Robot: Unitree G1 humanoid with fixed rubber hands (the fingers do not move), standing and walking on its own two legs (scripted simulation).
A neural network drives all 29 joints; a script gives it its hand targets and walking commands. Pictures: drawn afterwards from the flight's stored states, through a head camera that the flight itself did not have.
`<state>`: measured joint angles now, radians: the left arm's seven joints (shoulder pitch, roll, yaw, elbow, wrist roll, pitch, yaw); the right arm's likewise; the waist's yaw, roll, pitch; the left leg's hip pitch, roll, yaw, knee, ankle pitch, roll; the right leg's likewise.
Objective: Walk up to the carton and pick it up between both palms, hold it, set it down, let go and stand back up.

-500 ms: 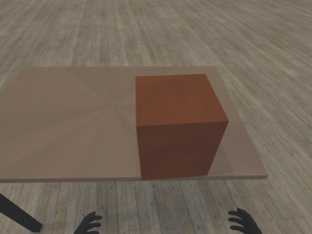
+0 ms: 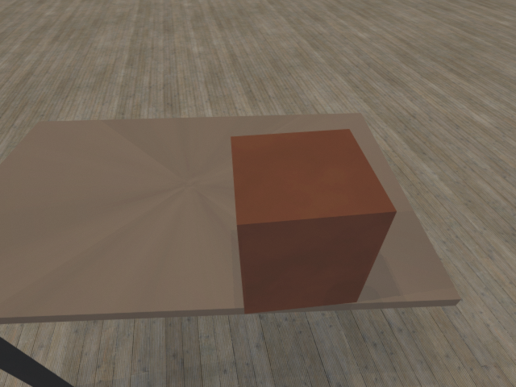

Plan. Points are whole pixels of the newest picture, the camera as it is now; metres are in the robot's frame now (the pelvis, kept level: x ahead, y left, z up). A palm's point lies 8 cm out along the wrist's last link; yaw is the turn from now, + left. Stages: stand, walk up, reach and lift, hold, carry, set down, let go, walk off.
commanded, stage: stand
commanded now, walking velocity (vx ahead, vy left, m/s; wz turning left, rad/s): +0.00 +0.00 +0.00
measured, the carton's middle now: (296, 222) +0.40 -0.04 +0.05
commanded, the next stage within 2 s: none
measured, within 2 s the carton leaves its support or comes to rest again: neither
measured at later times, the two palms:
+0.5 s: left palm out of the picture -0.08 +0.21 -0.14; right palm out of the picture -0.07 -0.21 -0.14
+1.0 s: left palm out of the picture -0.12 +0.19 -0.14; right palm out of the picture -0.10 -0.22 -0.14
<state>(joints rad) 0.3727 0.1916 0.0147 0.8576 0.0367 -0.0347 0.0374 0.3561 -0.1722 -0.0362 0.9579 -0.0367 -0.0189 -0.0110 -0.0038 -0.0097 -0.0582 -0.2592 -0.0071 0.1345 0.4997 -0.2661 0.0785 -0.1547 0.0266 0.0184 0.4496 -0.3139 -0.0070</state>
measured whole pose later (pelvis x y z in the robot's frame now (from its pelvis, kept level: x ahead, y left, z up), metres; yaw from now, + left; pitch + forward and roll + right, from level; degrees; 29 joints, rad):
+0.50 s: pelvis -0.04 +0.01 +0.00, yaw +0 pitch +0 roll -1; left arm 0.41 0.11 -0.02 1.07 0.03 -0.01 0.04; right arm 0.38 -0.14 -0.01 1.07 -0.02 0.00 -0.02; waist 0.00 0.00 0.00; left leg -0.25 -0.04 0.15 0.41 -0.17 0.10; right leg -0.18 0.00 0.03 0.44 -0.26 0.01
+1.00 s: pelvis -0.06 +0.00 +0.00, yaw +0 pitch -1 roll -1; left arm 0.42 0.08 -0.02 1.15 0.03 -0.02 0.04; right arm 0.38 -0.14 -0.02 1.10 -0.01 0.01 -0.03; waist -0.01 0.01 -0.01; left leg -0.28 -0.01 0.14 0.42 -0.14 0.08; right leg -0.21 0.02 0.01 0.45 -0.23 -0.01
